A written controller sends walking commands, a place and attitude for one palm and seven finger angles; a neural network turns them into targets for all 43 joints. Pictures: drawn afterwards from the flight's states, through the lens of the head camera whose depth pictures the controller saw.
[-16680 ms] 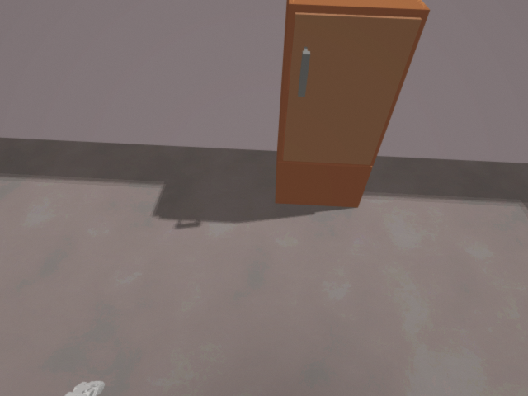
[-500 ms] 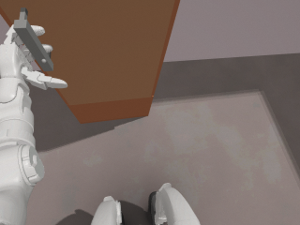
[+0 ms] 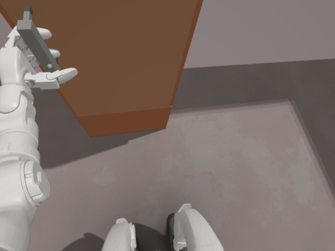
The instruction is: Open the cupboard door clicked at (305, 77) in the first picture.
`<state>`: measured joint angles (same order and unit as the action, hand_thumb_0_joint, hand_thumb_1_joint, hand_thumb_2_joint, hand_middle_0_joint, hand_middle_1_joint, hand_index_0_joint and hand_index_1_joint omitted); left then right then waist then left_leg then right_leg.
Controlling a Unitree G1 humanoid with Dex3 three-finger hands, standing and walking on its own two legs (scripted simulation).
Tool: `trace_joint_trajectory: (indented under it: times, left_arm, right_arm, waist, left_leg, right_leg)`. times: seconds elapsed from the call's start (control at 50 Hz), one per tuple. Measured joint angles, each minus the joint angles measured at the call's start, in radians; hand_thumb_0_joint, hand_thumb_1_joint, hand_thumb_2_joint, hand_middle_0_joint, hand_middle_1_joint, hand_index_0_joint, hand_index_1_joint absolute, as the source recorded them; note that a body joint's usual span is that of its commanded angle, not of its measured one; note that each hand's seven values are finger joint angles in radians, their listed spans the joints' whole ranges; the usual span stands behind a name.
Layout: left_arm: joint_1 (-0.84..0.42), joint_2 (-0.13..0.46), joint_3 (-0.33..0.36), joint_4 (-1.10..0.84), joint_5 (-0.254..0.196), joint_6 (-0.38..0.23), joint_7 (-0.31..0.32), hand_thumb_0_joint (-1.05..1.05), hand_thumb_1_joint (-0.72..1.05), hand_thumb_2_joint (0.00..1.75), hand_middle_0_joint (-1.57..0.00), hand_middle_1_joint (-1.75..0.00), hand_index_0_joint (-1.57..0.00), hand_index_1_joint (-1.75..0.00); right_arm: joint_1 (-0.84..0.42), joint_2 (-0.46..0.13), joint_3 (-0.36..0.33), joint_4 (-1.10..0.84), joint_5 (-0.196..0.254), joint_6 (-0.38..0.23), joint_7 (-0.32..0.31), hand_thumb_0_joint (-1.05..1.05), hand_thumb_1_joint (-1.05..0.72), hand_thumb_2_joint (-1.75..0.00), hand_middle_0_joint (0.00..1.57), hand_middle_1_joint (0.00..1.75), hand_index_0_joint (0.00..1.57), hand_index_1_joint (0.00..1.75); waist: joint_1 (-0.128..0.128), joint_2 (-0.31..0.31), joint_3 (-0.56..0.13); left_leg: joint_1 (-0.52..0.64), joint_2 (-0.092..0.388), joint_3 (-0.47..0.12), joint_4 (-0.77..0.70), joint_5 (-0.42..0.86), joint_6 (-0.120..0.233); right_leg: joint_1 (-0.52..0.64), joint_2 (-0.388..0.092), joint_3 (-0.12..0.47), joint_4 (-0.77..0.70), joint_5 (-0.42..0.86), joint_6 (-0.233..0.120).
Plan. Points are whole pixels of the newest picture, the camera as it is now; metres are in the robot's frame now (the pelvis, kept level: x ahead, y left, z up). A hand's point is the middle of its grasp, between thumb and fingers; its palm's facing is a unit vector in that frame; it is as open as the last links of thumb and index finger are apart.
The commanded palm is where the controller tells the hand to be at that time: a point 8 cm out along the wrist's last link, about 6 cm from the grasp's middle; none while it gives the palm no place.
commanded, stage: close the thumb around the handle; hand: left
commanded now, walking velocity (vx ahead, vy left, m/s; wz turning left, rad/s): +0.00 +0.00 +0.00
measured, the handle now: (42, 45) +0.57 +0.24 +0.05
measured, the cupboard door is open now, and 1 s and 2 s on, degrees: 0 18 46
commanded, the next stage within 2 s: pull the door open along its arc in 0.36 s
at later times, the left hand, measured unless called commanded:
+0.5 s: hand (51, 65) +0.52 +0.21 +0.05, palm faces +0.07 -1.00 -0.02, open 6.0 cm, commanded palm +0.49 +0.25 +0.05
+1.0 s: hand (69, 105) +0.42 +0.17 +0.05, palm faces +0.22 -0.97 +0.05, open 6.3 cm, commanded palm +0.36 +0.19 +0.05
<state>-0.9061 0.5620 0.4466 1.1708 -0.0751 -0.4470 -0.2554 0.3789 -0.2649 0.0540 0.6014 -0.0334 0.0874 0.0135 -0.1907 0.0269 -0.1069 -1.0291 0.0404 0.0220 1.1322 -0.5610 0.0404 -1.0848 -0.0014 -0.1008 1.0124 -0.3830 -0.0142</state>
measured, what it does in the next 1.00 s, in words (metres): stands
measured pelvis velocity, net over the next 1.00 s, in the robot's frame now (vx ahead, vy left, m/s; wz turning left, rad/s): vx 0.02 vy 0.00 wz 0.00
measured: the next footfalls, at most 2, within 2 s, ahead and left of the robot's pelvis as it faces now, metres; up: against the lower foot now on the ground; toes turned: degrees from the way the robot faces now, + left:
none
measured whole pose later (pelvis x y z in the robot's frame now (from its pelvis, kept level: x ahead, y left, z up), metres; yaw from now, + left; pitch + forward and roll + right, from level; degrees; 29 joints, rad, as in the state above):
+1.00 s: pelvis +0.02 +0.00 +0.02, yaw +0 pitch +22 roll -2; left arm -0.33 0.15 0.21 0.55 -0.15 -0.45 0.09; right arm 0.33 -0.24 -0.01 0.56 -0.02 0.04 0.07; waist -0.07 0.03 -0.16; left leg -0.84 0.03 0.05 1.01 -0.55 0.04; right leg -0.92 -0.01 -0.07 0.93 -0.39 -0.01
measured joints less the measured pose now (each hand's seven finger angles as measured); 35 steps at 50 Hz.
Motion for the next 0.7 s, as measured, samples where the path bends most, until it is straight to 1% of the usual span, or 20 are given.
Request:
trace_joint_trajectory:
  times: [0.2, 0.26, 0.48, 0.6, 0.7]
  left_arm:
    - [-0.004, -0.013, -0.009, -0.003, 0.003, 0.001, 0.020, 0.00, 0.54, 0.74, -0.37, -1.31, -0.37, -1.31]
    - [0.003, -0.014, -0.009, -0.006, 0.001, 0.000, 0.024, 0.01, 0.67, 0.80, -0.37, -1.32, -0.37, -1.32]
    - [0.007, -0.009, 0.010, -0.003, 0.004, -0.004, 0.010, 0.01, 0.69, 0.79, -0.36, -1.33, -0.34, -1.35]
    - [0.031, -0.017, 0.001, -0.033, -0.015, 0.003, 0.012, 0.01, 0.70, 0.78, -0.35, -1.33, -0.33, -1.35]
    - [0.123, -0.057, -0.005, -0.127, -0.046, 0.011, 0.008, 0.01, 0.70, 0.75, -0.34, -1.33, -0.33, -1.35]
  right_arm:
    - [0.006, 0.002, -0.004, 0.007, -0.004, 0.003, 0.003, 0.01, -0.90, -0.90, 0.20, 0.30, 0.20, 0.30]
    - [0.005, 0.002, -0.005, 0.007, -0.004, 0.004, 0.005, 0.01, -0.90, -0.90, 0.20, 0.30, 0.20, 0.30]
    - [0.000, 0.001, -0.002, -0.003, -0.001, 0.005, 0.001, 0.00, -0.90, -0.90, 0.20, 0.30, 0.20, 0.30]
    - [0.000, 0.000, -0.007, -0.008, 0.002, 0.006, 0.005, 0.01, -0.90, -0.90, 0.20, 0.30, 0.20, 0.30]
    - [0.005, 0.003, -0.015, -0.020, 0.012, 0.012, 0.011, 0.01, -0.90, -0.90, 0.20, 0.30, 0.20, 0.30]
  waist:
    - [0.001, 0.003, -0.003]
    - [0.001, 0.002, -0.003]
    - [-0.003, -0.002, -0.003]
    - [0.004, -0.003, -0.003]
    - [0.016, -0.003, -0.012]
  left_leg:
    - [0.000, -0.002, -0.004, -0.001, -0.001, 0.000]
    - [0.004, -0.001, -0.002, -0.004, -0.002, -0.001]
    - [0.009, 0.003, -0.002, -0.005, -0.002, -0.003]
    - [0.016, 0.004, 0.003, -0.012, -0.002, -0.003]
    - [0.049, 0.006, 0.014, -0.039, 0.002, -0.003]
  right_leg:
    - [0.002, -0.001, -0.003, -0.001, -0.003, 0.001]
    - [0.005, 0.000, -0.001, -0.004, -0.002, 0.000]
    - [0.007, 0.004, 0.000, -0.003, -0.003, -0.003]
    - [0.011, 0.007, 0.005, -0.007, -0.002, -0.004]
    - [0.036, 0.011, 0.016, -0.028, 0.002, -0.002]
